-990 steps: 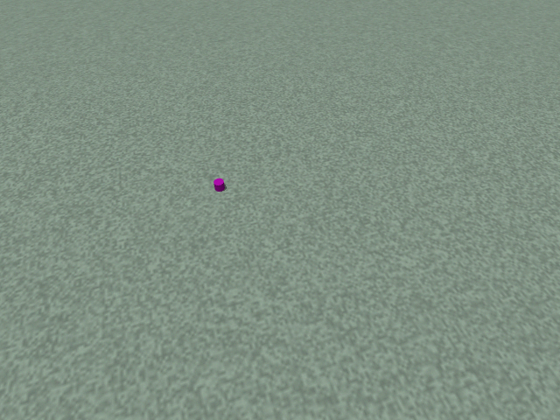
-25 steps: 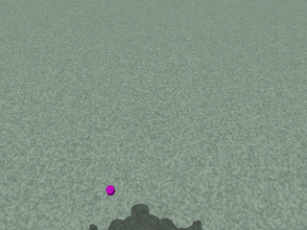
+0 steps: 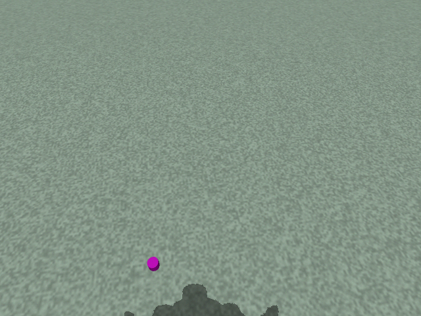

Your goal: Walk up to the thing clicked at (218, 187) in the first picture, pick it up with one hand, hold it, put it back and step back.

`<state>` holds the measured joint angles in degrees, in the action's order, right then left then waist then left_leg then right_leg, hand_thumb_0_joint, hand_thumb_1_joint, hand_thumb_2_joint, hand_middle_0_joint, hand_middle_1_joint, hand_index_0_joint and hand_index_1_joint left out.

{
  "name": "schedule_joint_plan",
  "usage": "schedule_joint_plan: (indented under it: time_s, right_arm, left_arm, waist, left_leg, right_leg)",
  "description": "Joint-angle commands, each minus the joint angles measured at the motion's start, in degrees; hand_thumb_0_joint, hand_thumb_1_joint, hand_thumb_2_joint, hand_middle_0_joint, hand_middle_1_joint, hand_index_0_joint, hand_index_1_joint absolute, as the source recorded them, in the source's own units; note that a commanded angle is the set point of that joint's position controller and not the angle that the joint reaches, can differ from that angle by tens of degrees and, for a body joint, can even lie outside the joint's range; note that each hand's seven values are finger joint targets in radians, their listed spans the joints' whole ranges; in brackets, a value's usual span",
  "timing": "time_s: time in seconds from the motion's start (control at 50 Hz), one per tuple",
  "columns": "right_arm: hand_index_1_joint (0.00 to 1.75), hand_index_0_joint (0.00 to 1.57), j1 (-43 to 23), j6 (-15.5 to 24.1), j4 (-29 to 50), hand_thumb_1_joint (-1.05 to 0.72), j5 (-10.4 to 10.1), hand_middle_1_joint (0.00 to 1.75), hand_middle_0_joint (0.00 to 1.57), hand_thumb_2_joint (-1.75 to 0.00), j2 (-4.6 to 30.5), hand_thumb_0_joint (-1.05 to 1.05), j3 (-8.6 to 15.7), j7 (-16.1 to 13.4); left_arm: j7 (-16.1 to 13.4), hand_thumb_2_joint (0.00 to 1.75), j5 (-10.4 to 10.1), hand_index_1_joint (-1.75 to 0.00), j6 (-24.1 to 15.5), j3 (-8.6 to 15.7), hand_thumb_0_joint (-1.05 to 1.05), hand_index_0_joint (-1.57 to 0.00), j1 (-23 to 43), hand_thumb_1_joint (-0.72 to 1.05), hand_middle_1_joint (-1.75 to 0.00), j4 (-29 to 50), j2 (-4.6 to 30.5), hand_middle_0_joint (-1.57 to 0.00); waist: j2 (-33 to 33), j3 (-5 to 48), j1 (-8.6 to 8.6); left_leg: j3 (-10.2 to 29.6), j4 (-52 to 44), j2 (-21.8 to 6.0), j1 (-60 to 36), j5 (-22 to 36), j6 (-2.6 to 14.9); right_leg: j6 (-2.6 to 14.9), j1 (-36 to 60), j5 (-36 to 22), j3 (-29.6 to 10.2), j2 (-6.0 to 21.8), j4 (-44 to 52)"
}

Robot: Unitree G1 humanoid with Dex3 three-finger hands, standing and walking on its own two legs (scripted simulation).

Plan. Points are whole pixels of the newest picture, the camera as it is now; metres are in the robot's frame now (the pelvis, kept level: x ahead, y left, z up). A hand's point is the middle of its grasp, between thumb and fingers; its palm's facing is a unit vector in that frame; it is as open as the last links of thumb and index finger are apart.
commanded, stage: stand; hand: left
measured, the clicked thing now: (153, 263) +0.46 +0.25 -0.76
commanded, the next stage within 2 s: none
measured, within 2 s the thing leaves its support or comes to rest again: neither
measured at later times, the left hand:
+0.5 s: hand out of the picture +0.08 +0.25 -0.16, palm faces -0.03 -0.94 -0.34, open 7.4 cm
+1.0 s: hand out of the picture +0.08 +0.25 -0.16, palm faces -0.03 -0.94 -0.34, open 7.4 cm
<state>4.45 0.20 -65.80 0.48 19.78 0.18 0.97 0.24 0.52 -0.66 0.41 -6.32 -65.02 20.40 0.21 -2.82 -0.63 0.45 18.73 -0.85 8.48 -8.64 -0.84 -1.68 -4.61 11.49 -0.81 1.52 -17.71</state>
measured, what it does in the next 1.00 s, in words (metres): stands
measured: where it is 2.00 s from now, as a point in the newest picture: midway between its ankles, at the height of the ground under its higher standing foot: outside the picture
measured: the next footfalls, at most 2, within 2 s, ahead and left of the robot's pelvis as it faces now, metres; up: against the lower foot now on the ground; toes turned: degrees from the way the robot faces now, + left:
none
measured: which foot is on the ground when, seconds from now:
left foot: down 0.00-1.00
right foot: down 0.00-1.00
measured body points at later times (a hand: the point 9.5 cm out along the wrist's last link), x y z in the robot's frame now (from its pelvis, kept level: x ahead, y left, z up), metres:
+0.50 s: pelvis +0.01 +0.00 +0.00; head +0.02 +0.00 +0.45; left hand +0.08 +0.30 -0.13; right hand +0.08 -0.30 -0.13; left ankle +0.02 +0.13 -0.75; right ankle -0.02 -0.14 -0.75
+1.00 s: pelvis +0.01 +0.00 +0.00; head +0.02 +0.00 +0.45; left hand +0.08 +0.30 -0.13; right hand +0.09 -0.30 -0.13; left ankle +0.02 +0.13 -0.75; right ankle -0.02 -0.14 -0.75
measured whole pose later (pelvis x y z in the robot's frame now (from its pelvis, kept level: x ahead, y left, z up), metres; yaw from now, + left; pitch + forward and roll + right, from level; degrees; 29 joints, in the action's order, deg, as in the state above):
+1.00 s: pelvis +0.01 +0.00 +0.00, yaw +0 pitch -2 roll +0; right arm 5.7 0.2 -65.0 0.5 19.9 -0.1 0.7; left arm 0.2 0.5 -0.4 0.3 -7.2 -64.2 20.3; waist 0.2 -3.0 -0.4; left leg 0.5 18.7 -1.1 7.6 -9.5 -1.1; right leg -1.4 -3.8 12.4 -0.7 1.3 -17.6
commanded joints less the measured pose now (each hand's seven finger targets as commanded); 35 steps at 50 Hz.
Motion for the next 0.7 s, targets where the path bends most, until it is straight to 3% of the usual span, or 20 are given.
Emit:
schedule_joint_plan:
  time_s: [0.0,0.08,0.16,0.26,0.4,0.52,0.68]
  right_arm:
    - [0.3,0.2,-3.3,1.5,3.6,-0.9,-0.1,0.3,0.2,-0.9,12.9,0.0,2.5,-1.0]
    - [0.3,0.2,-2.5,1.5,3.3,-0.9,-0.2,0.3,0.2,-0.9,12.4,0.0,2.3,-1.1]
    - [0.3,0.2,-2.7,1.4,3.3,-0.9,-0.1,0.3,0.2,-0.9,12.4,0.0,2.3,-1.1]
    - [0.3,0.2,-2.2,1.4,3.4,-0.9,-0.1,0.3,0.2,-0.9,12.8,0.0,2.4,-1.2]
    - [0.3,0.2,-2.0,1.3,3.6,-0.9,-0.1,0.3,0.2,-0.9,12.7,0.0,2.3,-1.2]
    - [0.3,0.2,-1.7,1.4,3.8,-0.9,-0.2,0.3,0.2,-0.9,12.8,0.0,2.3,-1.2]
    - [0.3,0.2,-1.7,1.4,4.1,-0.9,-0.1,0.3,0.2,-0.9,12.5,0.0,2.2,-1.3]
  left_arm:
    - [-0.7,0.9,0.0,-0.3,-1.2,2.0,0.0,-0.2,2.2,0.9,-0.3,3.6,11.8,-0.2]
    - [-0.7,0.9,-0.1,-0.3,-1.2,2.0,0.0,-0.2,2.1,0.9,-0.3,3.6,12.2,-0.2]
    - [-0.7,0.9,-0.1,-0.3,-1.0,2.1,0.0,-0.2,1.5,0.9,-0.3,3.5,12.4,-0.2]
    - [-0.7,0.9,0.0,-0.3,-1.1,2.0,0.0,-0.2,1.2,0.9,-0.3,3.5,12.1,-0.2]
    - [-0.8,0.9,0.0,-0.3,-1.1,1.9,0.0,-0.2,1.0,0.9,-0.3,3.8,12.0,-0.2]
    - [-0.8,0.9,0.0,-0.3,-1.2,1.9,0.0,-0.2,1.2,0.9,-0.3,3.9,12.1,-0.2]
    - [-0.8,0.9,0.0,-0.3,-1.0,2.1,0.0,-0.2,1.1,0.9,-0.3,4.1,12.3,-0.2]
  waist:
    - [-0.9,4.5,0.26]
    - [-0.8,4.9,0.12]
    - [-0.5,4.2,0.41]
    - [-0.4,4.9,0.54]
    - [-0.6,4.1,0.45]
    - [-0.4,4.7,0.34]
    - [-1.0,4.5,0.37]
  left_leg:
    - [4.8,-2.3,-6.4,-3.1,6.1,1.59]
    - [4.6,-2.1,-6.4,-3.0,8.0,1.54]
    - [4.9,-2.8,-6.3,-2.9,5.6,1.43]
    - [4.9,-2.0,-6.5,-2.8,8.9,1.53]
    - [4.6,-1.8,-6.5,-3.4,8.4,1.57]
    - [4.6,-1.2,-6.6,-3.8,11.1,1.47]
    - [4.4,-1.8,-6.5,-3.7,9.3,1.43]
  right_leg:
    - [2.23,-2.3,-5.3,-3.7,5.8,3.0]
    - [2.37,-1.4,-7.3,-3.9,6.1,2.6]
    - [2.39,-2.4,-4.6,-3.6,5.7,2.8]
    - [2.33,-0.8,-7.6,-3.6,5.9,2.4]
    - [2.12,-2.1,-7.2,-3.4,5.9,2.8]
    - [2.3,-0.7,-10.3,-3.5,6.1,2.4]
    - [2.43,-1.1,-8.0,-3.5,5.9,2.5]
